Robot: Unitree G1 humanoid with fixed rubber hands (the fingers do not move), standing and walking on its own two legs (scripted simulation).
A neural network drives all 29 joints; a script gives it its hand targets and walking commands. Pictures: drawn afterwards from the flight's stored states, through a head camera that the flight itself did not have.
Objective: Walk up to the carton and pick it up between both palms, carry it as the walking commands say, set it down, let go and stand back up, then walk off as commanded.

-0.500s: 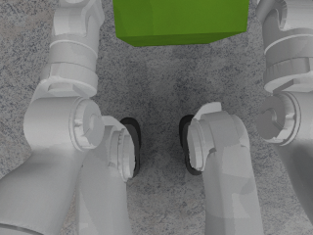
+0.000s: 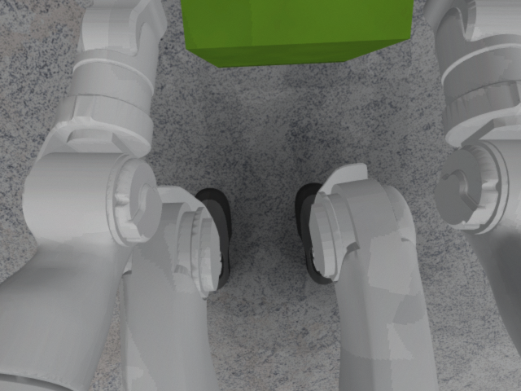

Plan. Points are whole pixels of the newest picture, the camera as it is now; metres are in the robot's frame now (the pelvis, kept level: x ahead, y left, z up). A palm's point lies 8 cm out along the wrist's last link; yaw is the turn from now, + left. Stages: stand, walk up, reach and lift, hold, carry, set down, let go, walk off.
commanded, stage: set down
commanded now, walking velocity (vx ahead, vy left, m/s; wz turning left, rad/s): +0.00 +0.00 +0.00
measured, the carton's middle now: out of the picture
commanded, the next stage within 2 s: let go in 1.70 s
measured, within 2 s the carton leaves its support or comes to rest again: neither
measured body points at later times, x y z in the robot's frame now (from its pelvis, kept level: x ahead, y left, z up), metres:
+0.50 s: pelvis +0.00 +0.00 +0.01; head +0.37 -0.02 +0.26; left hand +0.59 +0.13 -0.15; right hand +0.55 -0.25 -0.15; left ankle +0.11 +0.11 -0.33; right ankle +0.10 -0.10 -0.33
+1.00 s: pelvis +0.01 +0.00 +0.12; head +0.35 -0.03 +0.41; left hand +0.59 +0.13 +0.00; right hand +0.56 -0.26 +0.01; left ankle +0.11 +0.11 -0.33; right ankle +0.10 -0.10 -0.33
